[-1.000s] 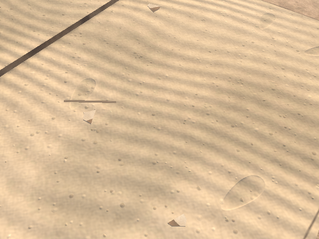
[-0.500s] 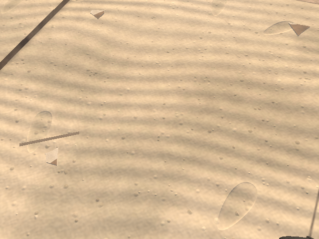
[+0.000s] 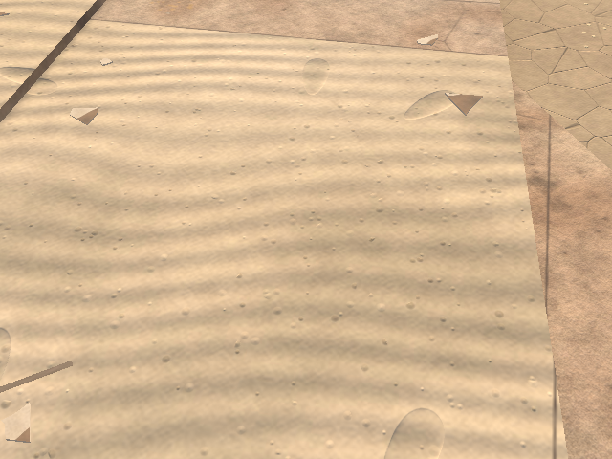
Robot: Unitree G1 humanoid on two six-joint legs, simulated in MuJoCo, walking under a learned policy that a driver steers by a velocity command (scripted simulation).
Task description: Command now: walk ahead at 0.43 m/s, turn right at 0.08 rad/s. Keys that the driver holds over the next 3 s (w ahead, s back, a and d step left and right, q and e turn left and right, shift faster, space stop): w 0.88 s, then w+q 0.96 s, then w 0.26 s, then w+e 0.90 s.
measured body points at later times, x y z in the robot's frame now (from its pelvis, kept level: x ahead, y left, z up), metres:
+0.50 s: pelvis +0.23 +0.05 -0.01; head +0.27 +0.06 +0.44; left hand +0.24 +0.32 -0.14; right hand +0.44 -0.19 -0.09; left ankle +0.32 +0.14 -0.73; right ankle +0.05 -0.10 -0.64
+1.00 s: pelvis +0.49 +0.01 -0.01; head +0.52 +0.00 +0.44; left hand +0.71 +0.24 -0.08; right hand +0.50 -0.28 -0.14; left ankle +0.33 +0.14 -0.70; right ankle +0.59 -0.10 -0.73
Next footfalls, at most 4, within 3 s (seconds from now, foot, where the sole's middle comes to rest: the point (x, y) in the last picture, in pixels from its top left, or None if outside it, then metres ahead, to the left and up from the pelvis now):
0.42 left None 0.36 0.14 -0.77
0.96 right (357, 418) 0.63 -0.10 -0.77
1.50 left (230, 334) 0.87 0.19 -0.77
2.00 right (253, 235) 1.21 0.14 -0.77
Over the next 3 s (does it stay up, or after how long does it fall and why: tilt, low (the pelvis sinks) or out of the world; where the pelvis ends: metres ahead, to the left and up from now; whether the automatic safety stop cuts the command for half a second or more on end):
stays up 1.47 0.35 -0.02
